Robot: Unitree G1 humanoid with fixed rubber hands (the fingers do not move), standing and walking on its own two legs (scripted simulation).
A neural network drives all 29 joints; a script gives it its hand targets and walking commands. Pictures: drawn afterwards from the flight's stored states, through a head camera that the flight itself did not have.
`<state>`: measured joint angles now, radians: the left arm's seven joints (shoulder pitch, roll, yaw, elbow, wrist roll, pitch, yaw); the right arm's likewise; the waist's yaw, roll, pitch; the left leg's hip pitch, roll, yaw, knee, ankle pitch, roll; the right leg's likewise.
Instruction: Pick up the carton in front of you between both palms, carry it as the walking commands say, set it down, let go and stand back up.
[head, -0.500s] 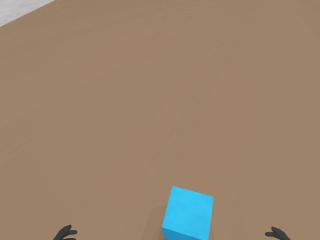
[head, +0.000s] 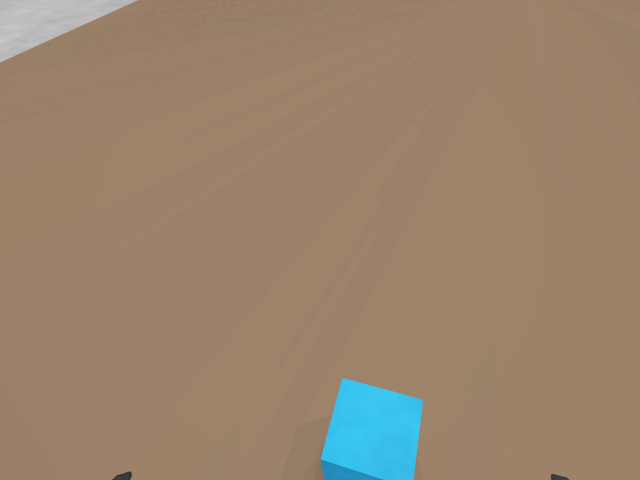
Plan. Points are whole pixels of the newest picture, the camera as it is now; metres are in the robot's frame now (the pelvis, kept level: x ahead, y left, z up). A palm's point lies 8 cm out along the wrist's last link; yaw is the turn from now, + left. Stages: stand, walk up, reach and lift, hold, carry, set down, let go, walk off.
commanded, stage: stand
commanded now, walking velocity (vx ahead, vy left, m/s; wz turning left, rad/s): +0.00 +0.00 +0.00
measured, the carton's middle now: (371, 443) +0.35 -0.08 -0.65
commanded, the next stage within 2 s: none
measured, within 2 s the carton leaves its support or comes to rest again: neither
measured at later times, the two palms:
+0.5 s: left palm out of the picture +0.08 +0.31 -0.10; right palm out of the picture +0.07 -0.30 -0.11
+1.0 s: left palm out of the picture +0.08 +0.31 -0.09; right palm out of the picture +0.06 -0.31 -0.11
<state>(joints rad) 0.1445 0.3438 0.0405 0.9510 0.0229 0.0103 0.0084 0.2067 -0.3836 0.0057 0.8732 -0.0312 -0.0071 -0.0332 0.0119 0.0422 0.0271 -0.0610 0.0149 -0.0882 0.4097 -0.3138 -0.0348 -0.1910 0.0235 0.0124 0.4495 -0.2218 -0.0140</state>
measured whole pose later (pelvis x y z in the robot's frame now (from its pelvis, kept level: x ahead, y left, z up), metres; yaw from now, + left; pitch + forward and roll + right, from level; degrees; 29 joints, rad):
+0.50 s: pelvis -0.01 +0.00 +0.00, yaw +0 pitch -2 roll +0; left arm 0.13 0.36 0.02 1.03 0.02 0.00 0.00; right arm 0.19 -0.40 0.01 0.95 -0.03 -0.01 -0.03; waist 0.01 0.03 0.03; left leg -0.06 0.01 -0.07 0.37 -0.28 -0.03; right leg -0.19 0.02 0.03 0.41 -0.18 -0.01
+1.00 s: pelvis -0.01 +0.00 +0.00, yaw -1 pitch -2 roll +0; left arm 0.10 0.37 0.02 1.06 0.01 0.00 0.00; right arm 0.18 -0.41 0.01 0.99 -0.02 -0.01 -0.02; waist 0.00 0.03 0.03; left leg -0.06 0.01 -0.07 0.36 -0.27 -0.03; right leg -0.19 0.02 0.03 0.40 -0.17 -0.01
